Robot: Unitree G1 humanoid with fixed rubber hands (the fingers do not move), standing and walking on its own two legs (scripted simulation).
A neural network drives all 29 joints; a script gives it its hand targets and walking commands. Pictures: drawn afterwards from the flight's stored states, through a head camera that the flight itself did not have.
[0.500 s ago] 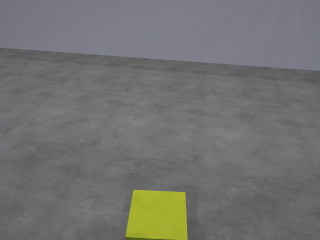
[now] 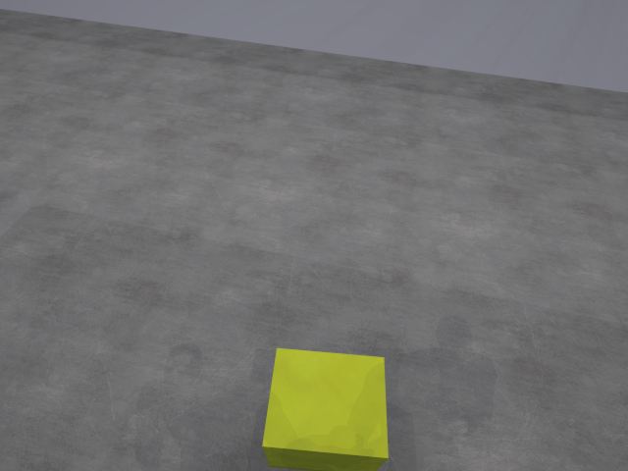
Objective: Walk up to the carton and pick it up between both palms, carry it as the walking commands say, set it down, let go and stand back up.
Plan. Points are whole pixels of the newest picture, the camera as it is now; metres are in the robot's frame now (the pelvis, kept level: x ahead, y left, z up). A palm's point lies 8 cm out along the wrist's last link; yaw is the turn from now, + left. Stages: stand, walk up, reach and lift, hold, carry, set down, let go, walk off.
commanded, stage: walk up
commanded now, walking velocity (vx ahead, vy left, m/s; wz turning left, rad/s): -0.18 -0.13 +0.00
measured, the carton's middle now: (324, 413) +0.37 -0.04 -0.63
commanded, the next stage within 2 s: none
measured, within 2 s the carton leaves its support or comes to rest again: neither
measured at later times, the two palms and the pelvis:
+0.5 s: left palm out of the picture -0.05 +0.11 -0.14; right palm out of the picture -0.06 -0.35 -0.14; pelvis -0.05 -0.10 +0.00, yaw +1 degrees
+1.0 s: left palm out of the picture -0.07 +0.24 -0.15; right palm out of the picture -0.06 -0.22 -0.11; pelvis -0.06 +0.00 +0.01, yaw +0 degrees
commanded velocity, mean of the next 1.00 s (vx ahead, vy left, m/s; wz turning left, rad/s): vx -0.01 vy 0.03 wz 0.00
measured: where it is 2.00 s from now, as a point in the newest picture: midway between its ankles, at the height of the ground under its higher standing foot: outside the picture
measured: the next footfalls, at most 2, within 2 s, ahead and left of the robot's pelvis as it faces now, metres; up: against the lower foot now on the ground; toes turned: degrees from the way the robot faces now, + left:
right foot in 0.24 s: -0.02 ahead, -0.22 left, +0.00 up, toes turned -5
left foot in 0.52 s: -0.07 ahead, +0.00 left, +0.00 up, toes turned +2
